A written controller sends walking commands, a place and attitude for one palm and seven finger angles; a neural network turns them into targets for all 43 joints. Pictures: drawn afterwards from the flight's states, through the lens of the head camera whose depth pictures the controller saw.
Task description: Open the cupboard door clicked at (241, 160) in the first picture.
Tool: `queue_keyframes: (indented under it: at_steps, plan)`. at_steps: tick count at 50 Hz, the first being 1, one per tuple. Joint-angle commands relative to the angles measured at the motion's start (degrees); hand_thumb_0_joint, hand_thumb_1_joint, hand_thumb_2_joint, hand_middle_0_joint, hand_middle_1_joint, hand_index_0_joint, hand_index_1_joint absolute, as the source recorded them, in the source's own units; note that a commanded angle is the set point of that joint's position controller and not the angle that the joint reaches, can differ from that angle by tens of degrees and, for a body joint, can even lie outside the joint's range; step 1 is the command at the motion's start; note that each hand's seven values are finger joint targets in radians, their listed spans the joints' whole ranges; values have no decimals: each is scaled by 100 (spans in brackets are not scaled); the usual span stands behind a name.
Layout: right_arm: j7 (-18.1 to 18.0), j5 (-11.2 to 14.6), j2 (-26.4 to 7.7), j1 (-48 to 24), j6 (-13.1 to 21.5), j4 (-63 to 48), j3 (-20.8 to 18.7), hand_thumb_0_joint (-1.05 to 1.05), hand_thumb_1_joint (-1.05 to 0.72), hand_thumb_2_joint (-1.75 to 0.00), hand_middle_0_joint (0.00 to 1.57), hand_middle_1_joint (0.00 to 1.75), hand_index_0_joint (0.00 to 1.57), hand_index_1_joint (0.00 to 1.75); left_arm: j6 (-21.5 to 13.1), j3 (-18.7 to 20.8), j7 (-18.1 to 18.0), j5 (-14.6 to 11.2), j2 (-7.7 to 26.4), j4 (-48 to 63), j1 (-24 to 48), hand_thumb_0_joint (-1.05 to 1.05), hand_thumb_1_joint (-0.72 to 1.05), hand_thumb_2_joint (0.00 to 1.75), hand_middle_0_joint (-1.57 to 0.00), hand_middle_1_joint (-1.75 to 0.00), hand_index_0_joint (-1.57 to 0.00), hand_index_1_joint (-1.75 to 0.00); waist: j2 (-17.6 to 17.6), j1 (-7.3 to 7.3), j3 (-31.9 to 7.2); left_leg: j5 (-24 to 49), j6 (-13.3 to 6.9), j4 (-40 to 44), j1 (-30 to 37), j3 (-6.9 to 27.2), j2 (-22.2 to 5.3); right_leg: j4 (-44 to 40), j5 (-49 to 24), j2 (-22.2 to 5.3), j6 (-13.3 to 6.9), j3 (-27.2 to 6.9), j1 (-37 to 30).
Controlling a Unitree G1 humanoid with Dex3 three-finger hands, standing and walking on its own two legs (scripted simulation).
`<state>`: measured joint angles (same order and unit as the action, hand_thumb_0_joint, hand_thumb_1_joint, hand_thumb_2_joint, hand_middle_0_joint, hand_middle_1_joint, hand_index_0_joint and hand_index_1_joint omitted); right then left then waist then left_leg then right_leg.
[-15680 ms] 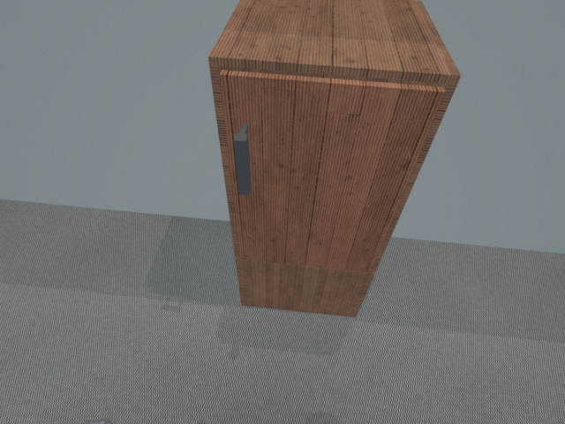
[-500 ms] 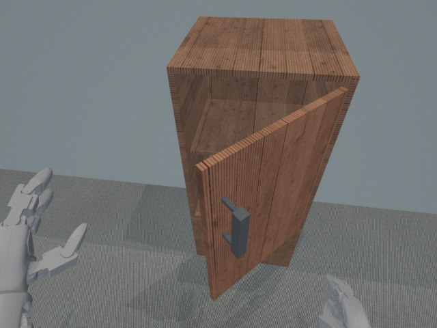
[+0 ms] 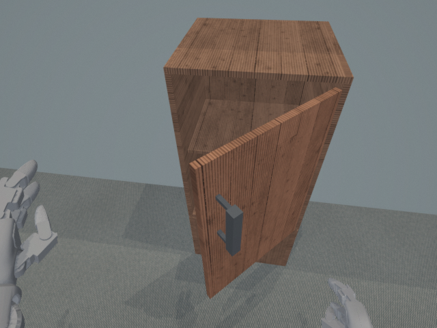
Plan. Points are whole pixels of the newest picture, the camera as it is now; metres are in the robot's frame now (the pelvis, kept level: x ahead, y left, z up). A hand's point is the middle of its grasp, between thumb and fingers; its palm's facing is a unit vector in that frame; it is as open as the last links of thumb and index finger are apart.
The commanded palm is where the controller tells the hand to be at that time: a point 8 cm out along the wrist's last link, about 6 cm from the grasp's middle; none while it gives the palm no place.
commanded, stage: step back with the hand held close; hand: left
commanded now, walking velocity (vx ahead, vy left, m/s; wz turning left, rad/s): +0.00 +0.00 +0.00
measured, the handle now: (227, 225) +0.32 +0.03 +0.01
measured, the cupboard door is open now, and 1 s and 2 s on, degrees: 46 46 46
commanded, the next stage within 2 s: stop stepping back and stand still in 1.14 s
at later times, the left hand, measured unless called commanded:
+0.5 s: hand (50, 246) +0.17 +0.26 +0.15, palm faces +0.32 -0.80 -0.50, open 7.4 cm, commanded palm +0.12 +0.30 +0.17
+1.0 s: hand out of the picture +0.05 +0.30 +0.16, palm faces +0.50 -0.76 -0.42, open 7.4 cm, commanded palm +0.00 +0.33 +0.17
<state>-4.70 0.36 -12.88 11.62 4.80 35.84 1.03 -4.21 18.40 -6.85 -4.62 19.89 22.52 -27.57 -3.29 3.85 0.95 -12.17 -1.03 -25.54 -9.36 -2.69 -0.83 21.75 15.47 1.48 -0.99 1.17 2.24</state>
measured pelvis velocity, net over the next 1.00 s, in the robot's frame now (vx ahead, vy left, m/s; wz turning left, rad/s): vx -0.13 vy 0.03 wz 0.03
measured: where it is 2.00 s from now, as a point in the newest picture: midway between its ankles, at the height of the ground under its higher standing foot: outside the picture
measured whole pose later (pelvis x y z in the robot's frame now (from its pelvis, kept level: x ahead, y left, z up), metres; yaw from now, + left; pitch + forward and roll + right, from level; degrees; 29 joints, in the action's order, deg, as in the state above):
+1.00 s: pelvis -0.13 +0.03 -0.02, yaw +2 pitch -2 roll -2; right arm -3.8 -0.5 -12.0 11.9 4.4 35.4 -0.4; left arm -12.7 23.3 -10.2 -1.4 21.2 31.0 -30.8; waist -0.7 1.9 2.8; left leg -20.6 -0.5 -39.2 -26.7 -2.0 0.8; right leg 33.9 10.3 2.1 1.1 -3.1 21.9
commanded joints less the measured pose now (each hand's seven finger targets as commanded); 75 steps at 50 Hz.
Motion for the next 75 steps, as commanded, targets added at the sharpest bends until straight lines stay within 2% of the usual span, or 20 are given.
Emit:
queue_keyframes:
  at_steps: [1,4,5,10,22,31,39,42,46,49,52,53,55,63,65,66,67,69,72,75]
  plan:
    - [-30,19,-642,-834,360,-915,-249,0,-90,-90,20,30,20,30,-408,659,-67,31,1026,1203,509,0,90,90,-20,-30,-20,-30,-82,-25,-363,804,10,347,689,156,-72,-487,-1046,-82,11,-54,689]
    - [-34,22,-638,-883,393,-948,-248,0,-90,-90,20,30,20,30,-494,758,-82,21,1219,1655,922,0,90,90,-20,-30,-20,-30,-76,-15,-511,726,-8,351,754,178,-58,-504,-996,-95,21,-98,673]
    - [-52,38,-724,-835,295,-1084,-224,0,-90,-90,20,30,20,30,-705,1492,-121,63,1879,1697,1210,0,90,90,-20,-30,-20,-30,102,-236,-72,510,-131,138,548,176,-141,-816,-1435,-312,27,-674,1286]
    - [-28,24,-745,-757,18,-1079,-323,0,-90,-90,20,30,20,30,-736,805,23,112,1045,898,64,0,90,90,-20,-30,-20,-30,68,-288,-552,1200,-76,126,591,120,-256,-479,-2186,-428,106,-559,1085]
    - [-96,68,-678,-758,-271,-1394,-390,0,-90,-90,20,30,20,30,-792,1310,-196,101,1552,1600,-427,0,90,90,-20,-30,-20,-30,35,-277,-1000,1529,-69,144,44,167,-375,71,-2288,-364,136,-515,771]
    - [-90,36,-799,-607,-36,-1366,-432,0,-90,-90,20,30,20,30,-1030,1352,-324,227,1476,1661,-422,0,90,90,-20,-30,-20,-30,-302,-352,-421,-1345,-194,784,-1432,651,-570,219,-187,-107,143,-476,756]
    - [-71,-9,-776,-515,320,-1300,-454,0,-90,-90,20,30,20,30,-1168,1451,-316,359,1332,1833,-216,0,90,90,-20,-30,-20,-30,-532,-323,-541,-2799,-469,1148,-2895,1190,-994,1539,-167,232,151,-384,-117]
    - [-47,-24,-699,-404,385,-1223,-472,0,-90,-90,20,30,20,30,-1185,1456,-310,322,1312,1868,-261,0,90,90,-20,-30,-20,-30,34,-374,-445,-2570,-274,362,-2518,726,-567,797,422,-50,-47,-953,714]
    - [41,-87,-628,-204,314,-818,-512,0,-90,-90,20,30,20,30,-1187,1197,-439,311,1377,1946,190,0,90,90,-20,-30,-20,-30,1216,-550,-467,-1047,163,-2256,-179,153,151,-870,1083,-1376,-682,-2266,3527]
    - [11,-71,-581,-340,230,-869,-420,0,-90,-90,20,30,20,30,-1141,1193,-467,322,1479,1969,495,0,90,90,-20,-30,-20,-30,889,-578,-241,-1051,40,-807,-312,467,-20,-130,588,-892,-250,-1454,3249]
    - [-96,-90,-755,-642,346,-1017,-446,0,-90,-90,20,30,20,30,-1303,1559,-454,409,1510,2092,350,0,90,90,-20,-30,-20,-30,-1724,-387,-515,-3736,-686,1955,-3195,2491,-1827,3098,667,476,266,-248,586]
    - [-73,-125,-636,-550,422,-1029,-515,0,-90,-90,20,30,20,30,-1313,1667,-426,416,1592,2194,415,0,90,90,-20,-30,-20,-30,-1489,-408,-741,-3487,-822,2197,-3349,2639,-2090,4502,976,596,256,-318,466]
    - [87,-119,-619,-563,542,-861,-647,0,-90,-90,20,30,20,30,-1318,1633,-406,287,1486,2133,91,0,90,90,-20,-30,-20,-30,-575,-331,-965,-2028,-696,1417,-1930,1809,-1847,4891,1284,456,178,-419,1567]
    - [197,-142,-526,-482,649,-673,-438,0,-90,-90,20,30,20,30,-1290,1236,-335,7,1390,2194,131,0,90,90,-20,-30,-20,-30,-1228,-341,-1172,-1710,308,1856,-702,667,-1257,1050,1978,511,-152,502,796]
    - [226,-85,-433,-343,560,-673,-419,0,-90,-90,20,30,20,30,-1349,1343,-282,55,1627,2188,88,0,90,90,-20,-30,-20,-30,-125,-380,-1020,-688,622,-255,-10,-305,-369,-960,1431,-424,-604,-654,1534]
    - [217,-123,-449,-424,494,-605,-396,0,-90,-90,20,30,20,30,-1389,1627,-353,107,1989,2324,141,0,90,90,-20,-30,-20,-30,640,-312,-853,-367,518,-1954,324,-130,-60,-1428,1104,-1476,-948,-1938,2832]
    - [218,-214,-446,-552,470,-645,-331,0,-90,-90,20,30,20,30,-1433,1773,-424,119,2210,2575,328,0,90,90,-20,-30,-20,-30,679,-289,-950,-607,413,-2732,-355,118,-75,-1241,68,-2025,-1146,-2041,2475]
    - [138,-12,-503,-473,472,-807,-332,0,-90,-90,20,30,20,30,-1106,1299,-297,136,1567,1895,238,0,90,90,-20,-30,-20,-30,1535,-415,-546,-424,260,-2739,-1411,517,-56,-319,-1323,-1403,-883,-1515,1562]
    - [-11,18,-524,-394,478,-684,-270,0,-90,-90,20,30,20,30,-961,1306,-301,129,1469,1506,424,0,90,90,-20,-30,-20,-30,286,-595,-444,488,79,-489,-96,219,51,576,-1777,-764,-230,-673,1427]
    - [-22,31,-647,-323,586,-741,-303,0,-90,-90,20,30,20,30,-956,1178,-295,150,1415,1149,385,0,90,90,-20,-30,-20,-30,-851,-513,-686,388,-447,740,391,2006,-1106,1596,556,105,194,-206,1812]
